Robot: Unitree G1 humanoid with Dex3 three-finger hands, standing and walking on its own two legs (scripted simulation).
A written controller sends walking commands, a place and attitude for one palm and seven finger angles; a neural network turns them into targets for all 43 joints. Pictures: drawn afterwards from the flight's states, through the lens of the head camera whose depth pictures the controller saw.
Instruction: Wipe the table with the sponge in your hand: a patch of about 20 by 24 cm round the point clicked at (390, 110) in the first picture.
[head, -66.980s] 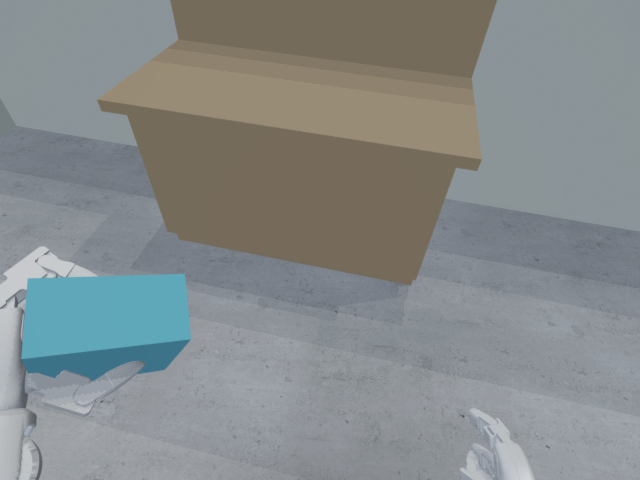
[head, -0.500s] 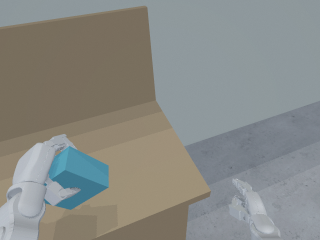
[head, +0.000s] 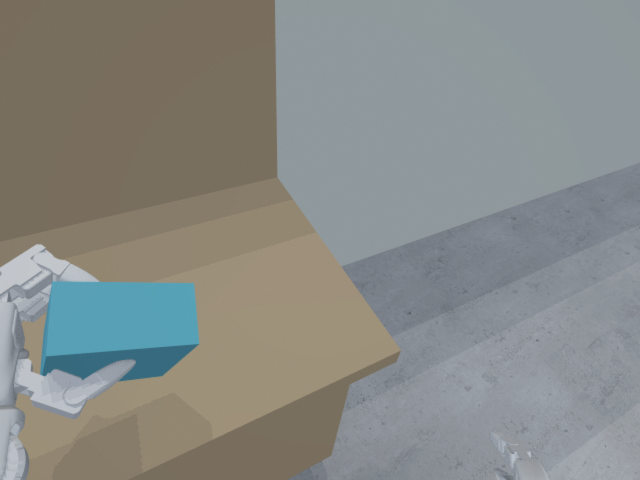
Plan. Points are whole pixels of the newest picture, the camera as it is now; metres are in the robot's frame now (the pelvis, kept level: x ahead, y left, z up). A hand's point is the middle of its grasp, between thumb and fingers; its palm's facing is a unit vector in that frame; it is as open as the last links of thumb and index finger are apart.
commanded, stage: step back with the hand held close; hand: left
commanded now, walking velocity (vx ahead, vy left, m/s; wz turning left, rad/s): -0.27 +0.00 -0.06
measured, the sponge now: (137, 335) +0.23 +0.21 +0.12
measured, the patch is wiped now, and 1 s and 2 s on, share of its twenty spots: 1.00 1.00 1.00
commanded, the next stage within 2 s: stop stepping back and stand still in 0.68 s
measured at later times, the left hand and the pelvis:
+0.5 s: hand (64, 435) +0.12 +0.20 +0.18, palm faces +0.25 -0.89 -0.38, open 9.9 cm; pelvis -0.09 -0.01 +0.00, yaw -2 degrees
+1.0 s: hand out of the picture -0.03 +0.25 +0.19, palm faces +0.38 -0.85 -0.35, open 9.9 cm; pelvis -0.24 +0.00 +0.00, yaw -1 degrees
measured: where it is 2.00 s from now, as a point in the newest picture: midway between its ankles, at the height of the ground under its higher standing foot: outside the picture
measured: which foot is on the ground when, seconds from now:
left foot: down 0.00-0.44, up 0.46-0.64, down 0.66-1.00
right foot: down 0.00-0.10, up 0.12-0.16, down 0.18-0.66, up 0.68-0.98, down 1.00-1.00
